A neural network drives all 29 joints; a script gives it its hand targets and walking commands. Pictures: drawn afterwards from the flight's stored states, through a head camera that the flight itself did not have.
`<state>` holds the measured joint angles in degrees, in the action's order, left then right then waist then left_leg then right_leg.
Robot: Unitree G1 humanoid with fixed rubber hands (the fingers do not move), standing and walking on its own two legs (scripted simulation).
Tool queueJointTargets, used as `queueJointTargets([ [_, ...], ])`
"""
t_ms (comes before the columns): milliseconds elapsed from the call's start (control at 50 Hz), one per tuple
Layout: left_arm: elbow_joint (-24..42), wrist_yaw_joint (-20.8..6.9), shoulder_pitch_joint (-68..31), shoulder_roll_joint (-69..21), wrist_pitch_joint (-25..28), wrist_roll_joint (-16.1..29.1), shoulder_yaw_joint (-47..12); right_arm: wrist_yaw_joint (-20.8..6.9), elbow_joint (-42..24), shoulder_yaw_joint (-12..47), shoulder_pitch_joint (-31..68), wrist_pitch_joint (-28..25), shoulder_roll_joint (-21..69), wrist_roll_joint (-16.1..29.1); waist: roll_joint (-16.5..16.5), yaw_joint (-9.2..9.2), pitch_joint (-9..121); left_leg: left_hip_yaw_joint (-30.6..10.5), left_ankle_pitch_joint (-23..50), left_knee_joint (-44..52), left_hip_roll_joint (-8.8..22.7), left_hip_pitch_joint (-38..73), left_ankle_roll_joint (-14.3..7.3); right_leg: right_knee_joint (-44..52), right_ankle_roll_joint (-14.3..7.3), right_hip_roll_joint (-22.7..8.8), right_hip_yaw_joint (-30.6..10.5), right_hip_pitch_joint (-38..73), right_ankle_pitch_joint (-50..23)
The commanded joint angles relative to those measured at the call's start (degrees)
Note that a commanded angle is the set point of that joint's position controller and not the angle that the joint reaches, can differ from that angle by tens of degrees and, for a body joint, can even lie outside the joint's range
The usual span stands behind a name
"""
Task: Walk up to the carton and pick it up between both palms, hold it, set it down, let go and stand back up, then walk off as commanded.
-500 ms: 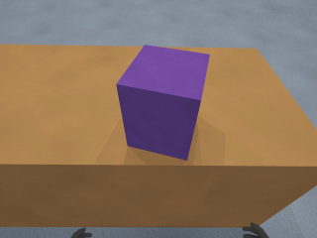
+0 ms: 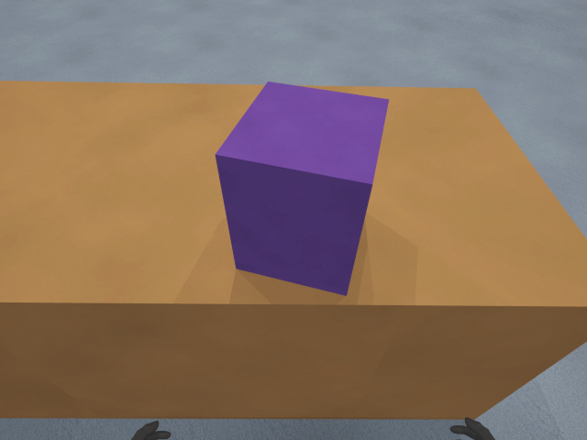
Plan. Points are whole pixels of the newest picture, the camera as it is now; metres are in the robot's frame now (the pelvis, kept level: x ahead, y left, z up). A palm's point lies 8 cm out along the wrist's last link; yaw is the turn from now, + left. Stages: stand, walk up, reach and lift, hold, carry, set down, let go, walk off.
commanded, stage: stand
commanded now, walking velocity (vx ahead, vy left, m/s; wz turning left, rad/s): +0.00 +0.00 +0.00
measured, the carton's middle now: (307, 189) +0.50 +0.01 +0.08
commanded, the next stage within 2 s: none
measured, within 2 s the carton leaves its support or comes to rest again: neither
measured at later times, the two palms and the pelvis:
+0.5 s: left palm out of the picture +0.11 +0.24 -0.11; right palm out of the picture +0.12 -0.26 -0.09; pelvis +0.00 +0.00 +0.00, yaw +0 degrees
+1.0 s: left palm out of the picture +0.11 +0.24 -0.11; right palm out of the picture +0.12 -0.26 -0.10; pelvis +0.00 +0.00 +0.00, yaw +0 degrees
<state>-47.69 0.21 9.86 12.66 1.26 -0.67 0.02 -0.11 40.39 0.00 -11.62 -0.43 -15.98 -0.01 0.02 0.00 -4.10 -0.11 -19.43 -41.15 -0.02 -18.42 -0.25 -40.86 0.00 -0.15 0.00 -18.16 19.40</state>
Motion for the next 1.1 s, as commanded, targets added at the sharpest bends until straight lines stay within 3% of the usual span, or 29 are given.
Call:
queueJointTargets([
  [0,2.34,-0.23,-5.07,16.68,2.52,-0.13,5.08,0.65,2.19,-4.3,1.79,-3.58,-13.97,-0.59,1.58,-0.01,5.68,-7.44,8.01,11.77,6.35,2.59,-4.53,11.99,-4.18,-6.06,-8.09,1.75,-6.54],
  [60,1.69,-0.18,-5.11,17.01,2.05,-0.19,5.14,0.72,1.65,-4.5,3.31,-3.36,-14.27,-0.41,1.5,0.22,4.19,-7.52,7.44,11.66,6.5,1.46,-4.44,12.47,-3.95,-5.51,-7.69,0.97,-6.06],
  [100,1.3,-0.22,-4.42,17.65,2.2,-0.06,5.35,0.72,2.47,-4.36,1.63,-3.19,-14.21,-0.54,3.68,0.44,6.0,-6.57,8.0,10.82,5.48,2.36,-4.02,12.7,-4.02,-5.83,-7.98,2.03,-5.56],
  [200,1.21,-0.09,-5.51,16.68,1.9,-0.48,5.06,0.49,1.65,-4.35,3.88,-3.36,-14.45,-1.14,2.25,-0.18,3.92,-7.85,3.68,12.8,6.09,0.71,-4.18,12.41,-3.86,-5.34,-7.38,0.61,-1.18],
  [280,0.71,-0.3,-4.65,16.51,2.22,-0.09,5.22,0.57,2.56,-4.38,3.49,-3.66,-14.65,-0.93,2.41,-0.55,4.9,-7.06,6.82,11.8,5.8,1.44,-4.34,13.01,-4.06,-5.62,-7.84,1.89,-5.0],
  [300,0.83,-0.26,-5.28,17.33,2.36,-0.49,5.06,0.48,2.26,-4.69,3.02,-3.51,-14.63,-0.79,2.56,0.69,5.57,-7.14,5.86,11.76,5.99,2.36,-4.11,12.99,-3.96,-5.64,-7.97,1.4,-4.7],
  [360,0.98,-0.38,-5.47,16.41,2.12,-0.15,5.03,0.54,2.61,-4.47,2.21,-3.55,-15.14,-0.54,1.56,0.37,5.72,-7.7,7.42,12.26,6.44,2.04,-3.97,11.9,-3.89,-5.22,-7.12,2.16,-6.71],
  [380,1.12,-0.16,-5.24,16.96,2.16,-0.07,5.37,0.41,2.59,-4.28,3.25,-3.47,-14.28,-0.66,1.59,-0.5,5.96,-7.84,7.25,12.31,6.43,1.74,-4.29,11.73,-3.88,-5.32,-7.01,2.37,-6.19],
  [420,0.78,-0.1,-5.46,17.24,1.76,-0.32,5.25,0.52,2.25,-4.01,3.58,-3.38,-13.51,-0.73,1.07,-0.01,4.86,-8.02,4.84,12.77,6.72,1.56,-4.35,12.34,-3.9,-5.45,-7.64,1.4,-3.27],
  [500,0.2,-0.19,-5.0,16.91,2.22,-0.19,4.95,0.52,3.22,-4.43,2.65,-3.4,-14.68,-0.66,3.42,0.08,3.42,-7.88,4.75,13.64,6.27,0.78,-4.37,13.58,-4.28,-6.06,-8.47,1.56,-3.66],
  [580,0.67,-0.15,-5.71,16.79,1.97,-0.18,4.88,0.73,2.4,-4.1,3.6,-3.42,-14.22,-0.78,0.32,0.1,5.6,-7.94,6.75,12.83,6.54,2.45,-4.38,11.78,-3.8,-5.29,-7.61,1.61,-6.28],
  [640,0.64,-0.12,-6.26,17.41,2.2,-0.15,5.39,0.51,3.04,-4.13,3.11,-3.38,-13.92,-0.84,2.83,-0.04,5.3,-7.76,5.85,12.73,6.42,1.48,-4.37,12.57,-3.92,-5.58,-7.87,2.08,-4.69],
  [700,0.57,-0.2,-5.93,16.42,2.01,0.08,5.12,0.58,2.68,-4.13,3.98,-3.39,-14.22,-0.98,2.18,-0.63,5.32,-7.58,5.02,13.1,6.18,1.05,-4.44,12.12,-3.82,-5.5,-7.65,2.64,-4.75],
  [760,0.29,-0.07,-6.12,16.24,1.99,-0.18,4.91,0.57,2.86,-4.15,3.66,-3.59,-14.43,-0.91,2.64,-0.4,4.68,-8.14,4.68,13.46,6.66,1.15,-4.67,12.47,-3.66,-5.39,-7.74,2.12,-4.3],
  [780,0.33,-0.09,-5.68,17.1,2.05,-0.16,5.18,0.48,2.57,-4.28,3.15,-3.62,-14.18,-0.9,1.36,0.38,5.1,-7.79,5.5,13.38,6.56,2.11,-4.41,12.35,-3.73,-5.33,-7.46,1.9,-4.41],
  [880,-0.35,-0.32,-4.71,17.05,2.1,0.21,4.95,0.56,3.52,-4.47,2.59,-3.29,-14.88,-0.96,2.23,-0.45,4.37,-7.77,5.84,13.57,6.68,1.68,-4.44,12.01,-3.57,-5.0,-7.16,1.73,-4.58],
  [900,-0.29,-0.3,-4.42,16.65,2.07,-0.12,4.86,0.63,3.12,-4.16,2.78,-3.38,-14.72,-1.04,0.77,-0.63,4.99,-7.78,5.72,13.36,6.58,1.88,-4.4,12.54,-3.6,-5.15,-7.26,2.1,-4.9],
  [940,-0.2,-0.27,-5.07,16.83,2.18,-0.24,5.14,0.48,2.97,-4.37,2.85,-3.55,-14.58,-0.79,3.24,-0.64,6.31,-7.43,5.22,13.01,6.44,1.86,-4.26,12.01,-3.82,-5.63,-7.45,2.82,-5.02],
  [980,0.25,-0.15,-6.86,17.74,2.0,0.0,5.35,0.38,3.04,-4.2,2.74,-3.32,-13.74,-0.39,3.85,0.81,5.49,-6.88,5.07,12.88,5.91,2.46,-3.95,13.33,-3.88,-6.01,-8.19,0.95,-3.13],
  [1000,-0.37,-0.28,-5.69,17.61,2.06,-0.1,5.3,0.49,3.41,-4.02,2.97,-3.32,-13.49,-0.77,1.81,-0.07,6.06,-7.63,5.0,12.84,6.51,3.23,-4.17,13.51,-3.7,-5.84,-8.34,1.31,-3.39],
  [1060,-0.29,-0.22,-6.41,16.67,2.17,-0.14,4.94,0.54,3.22,-3.95,3.22,-3.4,-13.47,-0.95,3.37,0.21,3.87,-7.97,4.86,13.42,6.34,1.75,-4.47,13.05,-3.94,-5.66,-8.2,0.58,-2.73],
  [1080,-0.21,-0.15,-5.66,16.99,2.12,-0.07,5.03,0.38,3.11,-4.17,3.19,-3.59,-13.98,-1.09,2.29,-0.08,4.65,-8.38,4.9,13.05,6.71,1.8,-4.64,13.31,-3.63,-5.4,-8.12,1.18,-3.1],
])
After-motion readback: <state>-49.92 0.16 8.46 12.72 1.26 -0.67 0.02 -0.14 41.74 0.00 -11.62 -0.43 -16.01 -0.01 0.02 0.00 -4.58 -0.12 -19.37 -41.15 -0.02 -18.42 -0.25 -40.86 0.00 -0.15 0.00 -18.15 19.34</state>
